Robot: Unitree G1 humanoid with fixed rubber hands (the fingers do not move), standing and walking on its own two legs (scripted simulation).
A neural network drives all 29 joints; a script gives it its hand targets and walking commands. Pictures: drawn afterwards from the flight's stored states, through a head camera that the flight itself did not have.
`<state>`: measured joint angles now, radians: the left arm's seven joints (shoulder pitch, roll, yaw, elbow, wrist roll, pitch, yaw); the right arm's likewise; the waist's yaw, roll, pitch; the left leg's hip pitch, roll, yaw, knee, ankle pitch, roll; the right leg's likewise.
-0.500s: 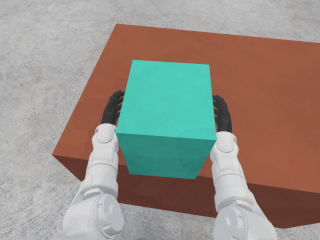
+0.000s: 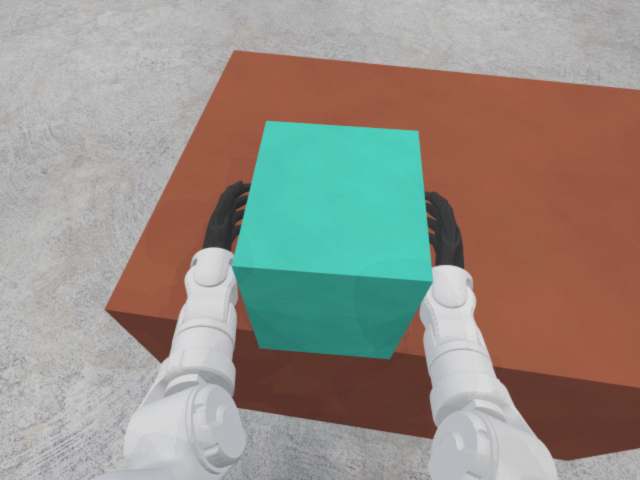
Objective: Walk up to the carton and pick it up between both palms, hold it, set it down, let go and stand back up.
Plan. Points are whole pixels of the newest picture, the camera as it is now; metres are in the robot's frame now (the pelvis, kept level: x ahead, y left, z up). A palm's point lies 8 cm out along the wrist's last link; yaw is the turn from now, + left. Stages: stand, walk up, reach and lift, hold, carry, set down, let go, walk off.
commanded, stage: reach and lift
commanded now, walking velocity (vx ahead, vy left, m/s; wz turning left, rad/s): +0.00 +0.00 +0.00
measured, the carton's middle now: (332, 248) +0.43 +0.02 +0.01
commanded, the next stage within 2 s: none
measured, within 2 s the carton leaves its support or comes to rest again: leaves its support in 0.66 s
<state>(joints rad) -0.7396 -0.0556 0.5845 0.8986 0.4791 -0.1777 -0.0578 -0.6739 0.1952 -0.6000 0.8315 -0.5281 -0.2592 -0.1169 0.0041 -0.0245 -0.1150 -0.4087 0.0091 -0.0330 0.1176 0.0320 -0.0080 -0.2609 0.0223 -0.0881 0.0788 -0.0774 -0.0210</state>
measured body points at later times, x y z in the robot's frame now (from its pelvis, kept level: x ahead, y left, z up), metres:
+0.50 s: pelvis -0.02 +0.00 +0.00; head +0.04 +0.03 +0.44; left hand +0.40 +0.15 +0.04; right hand +0.38 -0.14 +0.05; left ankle +0.03 +0.12 -0.75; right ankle -0.05 -0.10 -0.75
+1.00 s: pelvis -0.02 +0.00 +0.00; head -0.02 +0.02 +0.45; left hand +0.39 +0.15 +0.11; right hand +0.37 -0.15 +0.11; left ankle +0.03 +0.12 -0.75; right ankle -0.05 -0.10 -0.75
